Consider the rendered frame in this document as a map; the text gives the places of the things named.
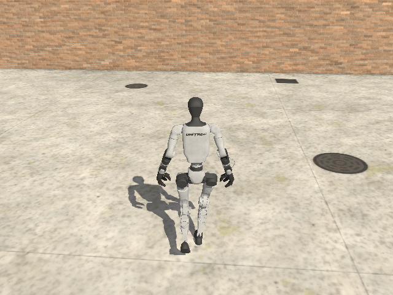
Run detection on humanoid robot torso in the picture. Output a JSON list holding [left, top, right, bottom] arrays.
[[182, 121, 210, 184]]

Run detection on robot right hand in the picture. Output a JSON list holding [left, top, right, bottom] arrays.
[[220, 173, 234, 187]]

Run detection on robot right shin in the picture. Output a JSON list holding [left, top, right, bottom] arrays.
[[196, 198, 209, 237]]

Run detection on robot left upper arm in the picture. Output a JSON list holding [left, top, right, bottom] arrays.
[[165, 124, 183, 159]]

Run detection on robot left hand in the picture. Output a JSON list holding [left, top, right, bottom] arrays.
[[157, 172, 171, 187]]

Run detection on left robot forearm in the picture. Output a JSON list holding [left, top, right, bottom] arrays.
[[158, 149, 171, 174]]

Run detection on right robot forearm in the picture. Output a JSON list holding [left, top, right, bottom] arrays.
[[220, 149, 232, 175]]

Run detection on robot right upper arm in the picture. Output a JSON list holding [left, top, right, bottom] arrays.
[[209, 124, 227, 158]]

